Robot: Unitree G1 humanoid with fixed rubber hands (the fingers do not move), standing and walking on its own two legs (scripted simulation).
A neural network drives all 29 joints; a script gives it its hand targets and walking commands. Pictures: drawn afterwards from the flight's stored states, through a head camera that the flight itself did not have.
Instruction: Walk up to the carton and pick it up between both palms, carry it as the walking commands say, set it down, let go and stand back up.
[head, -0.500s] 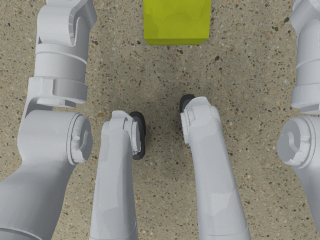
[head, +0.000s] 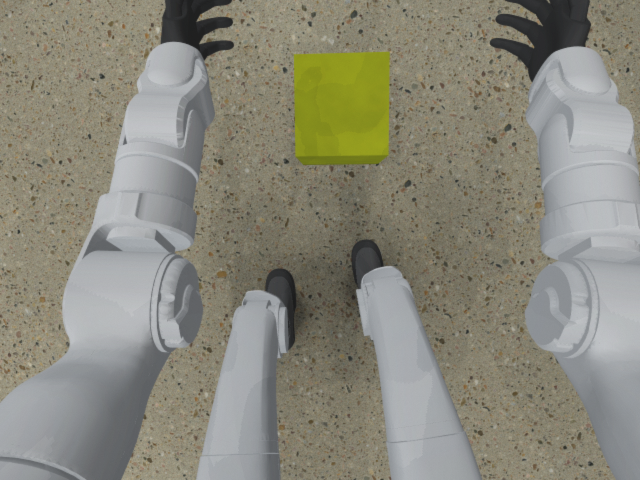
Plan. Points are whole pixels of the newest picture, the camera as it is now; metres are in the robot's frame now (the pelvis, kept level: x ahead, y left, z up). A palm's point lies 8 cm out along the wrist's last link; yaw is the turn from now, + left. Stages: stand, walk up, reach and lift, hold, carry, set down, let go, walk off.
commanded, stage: let go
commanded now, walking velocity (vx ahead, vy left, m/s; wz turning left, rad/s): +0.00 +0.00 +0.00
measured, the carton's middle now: (340, 115) +0.55 -0.08 -0.56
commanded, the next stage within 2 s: stand in 1.32 s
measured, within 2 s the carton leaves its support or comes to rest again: neither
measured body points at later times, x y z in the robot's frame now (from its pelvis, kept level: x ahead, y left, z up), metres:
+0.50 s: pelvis +0.08 -0.01 +0.08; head +0.31 -0.04 +0.47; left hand +0.44 +0.14 -0.04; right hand +0.38 -0.28 -0.05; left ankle +0.09 +0.13 -0.62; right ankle +0.13 -0.10 -0.62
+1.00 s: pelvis +0.12 +0.03 +0.12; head +0.15 +0.03 +0.57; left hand +0.29 +0.25 +0.03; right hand +0.26 -0.21 +0.03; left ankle +0.09 +0.13 -0.62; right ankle +0.13 -0.10 -0.62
